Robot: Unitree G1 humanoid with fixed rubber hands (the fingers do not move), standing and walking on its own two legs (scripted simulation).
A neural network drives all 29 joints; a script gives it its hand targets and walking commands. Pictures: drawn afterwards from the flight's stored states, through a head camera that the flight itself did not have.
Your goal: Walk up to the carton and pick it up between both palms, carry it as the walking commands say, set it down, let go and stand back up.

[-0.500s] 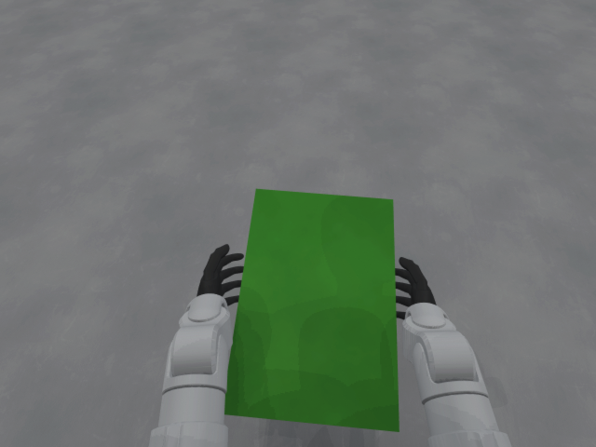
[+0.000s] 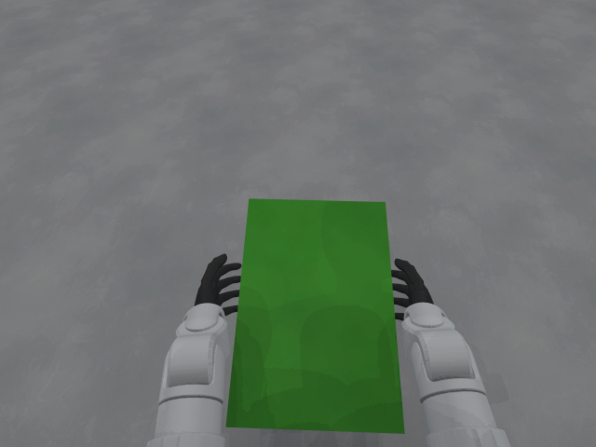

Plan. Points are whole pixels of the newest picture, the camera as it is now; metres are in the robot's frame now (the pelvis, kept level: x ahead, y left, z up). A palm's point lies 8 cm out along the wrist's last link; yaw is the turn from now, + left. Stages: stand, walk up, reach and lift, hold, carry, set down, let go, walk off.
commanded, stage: carry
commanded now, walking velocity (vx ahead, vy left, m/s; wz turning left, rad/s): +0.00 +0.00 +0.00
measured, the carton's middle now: (312, 317) +0.32 +0.01 -0.07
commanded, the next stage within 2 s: none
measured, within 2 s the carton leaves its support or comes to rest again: neither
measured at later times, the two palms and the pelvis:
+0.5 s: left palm (235, 198) +0.49 +0.15 +0.02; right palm (398, 203) +0.49 -0.13 +0.01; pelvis +0.20 -0.01 -0.01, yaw +0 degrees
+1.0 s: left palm (247, 98) +0.73 +0.15 +0.06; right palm (383, 112) +0.71 -0.13 +0.04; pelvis +0.42 +0.01 +0.00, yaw +1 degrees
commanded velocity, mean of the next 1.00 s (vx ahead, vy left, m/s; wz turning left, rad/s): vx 0.00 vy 0.00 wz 0.11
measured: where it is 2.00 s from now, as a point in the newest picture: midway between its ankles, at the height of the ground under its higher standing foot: (298, 317)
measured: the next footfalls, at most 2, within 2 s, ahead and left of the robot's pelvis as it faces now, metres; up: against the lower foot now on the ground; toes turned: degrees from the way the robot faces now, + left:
right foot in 0.10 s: +0.07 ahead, -0.12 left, +0.00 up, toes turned -3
left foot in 0.30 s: +0.10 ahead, +0.10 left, +0.00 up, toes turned +6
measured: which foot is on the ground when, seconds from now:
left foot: down 0.00-0.14, up 0.16-0.28, down 0.30-0.56, up 0.58-0.72, down 0.74-1.00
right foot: up 0.00-0.08, down 0.10-0.38, up 0.40-0.50, down 0.52-0.76, up 0.78-1.00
